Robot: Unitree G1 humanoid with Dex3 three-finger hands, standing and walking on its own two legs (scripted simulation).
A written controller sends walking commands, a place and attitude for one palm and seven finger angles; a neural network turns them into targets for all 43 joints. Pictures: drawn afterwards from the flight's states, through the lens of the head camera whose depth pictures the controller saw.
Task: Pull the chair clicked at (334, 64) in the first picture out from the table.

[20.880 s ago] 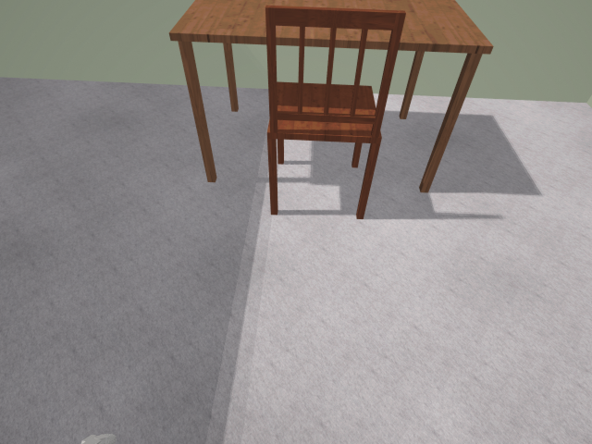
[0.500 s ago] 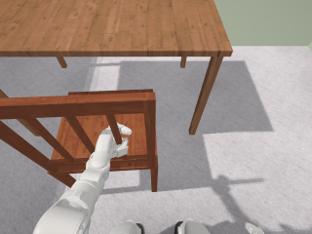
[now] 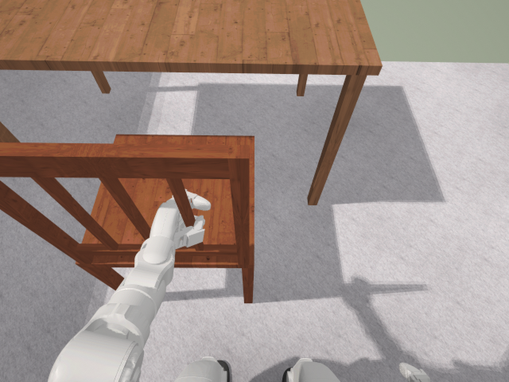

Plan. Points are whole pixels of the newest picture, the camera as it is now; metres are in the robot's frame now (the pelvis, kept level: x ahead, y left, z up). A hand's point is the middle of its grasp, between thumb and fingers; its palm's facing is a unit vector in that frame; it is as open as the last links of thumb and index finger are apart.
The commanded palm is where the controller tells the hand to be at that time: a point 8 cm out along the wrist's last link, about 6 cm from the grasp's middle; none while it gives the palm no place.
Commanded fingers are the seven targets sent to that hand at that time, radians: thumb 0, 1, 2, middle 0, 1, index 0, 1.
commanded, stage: step backward, pulling the chair out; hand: left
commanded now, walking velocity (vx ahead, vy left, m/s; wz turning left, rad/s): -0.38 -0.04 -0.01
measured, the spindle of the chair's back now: (136, 218) +0.39 +0.23 -0.06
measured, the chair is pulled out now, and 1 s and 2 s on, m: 0.21 0.36 0.58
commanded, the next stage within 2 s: stop walking, hand still on the chair in 1.72 s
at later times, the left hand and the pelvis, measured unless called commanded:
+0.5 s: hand (191, 266) +0.30 +0.12 -0.06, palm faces -0.07 -0.98 -0.18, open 5.1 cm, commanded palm +0.29 +0.17 -0.05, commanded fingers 0.00 0.90 0.90 -0.50 -1.45 -0.50 -1.45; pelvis -0.07 +0.00 +0.00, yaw -1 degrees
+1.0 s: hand (187, 326) +0.20 +0.11 -0.06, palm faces -0.06 -0.98 -0.19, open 5.2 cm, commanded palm +0.20 +0.16 -0.05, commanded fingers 0.00 0.90 0.90 -0.50 -1.45 -0.50 -1.45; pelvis -0.16 -0.01 +0.00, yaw -3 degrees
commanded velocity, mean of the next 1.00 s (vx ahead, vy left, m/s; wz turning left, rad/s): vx -0.38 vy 0.00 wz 0.01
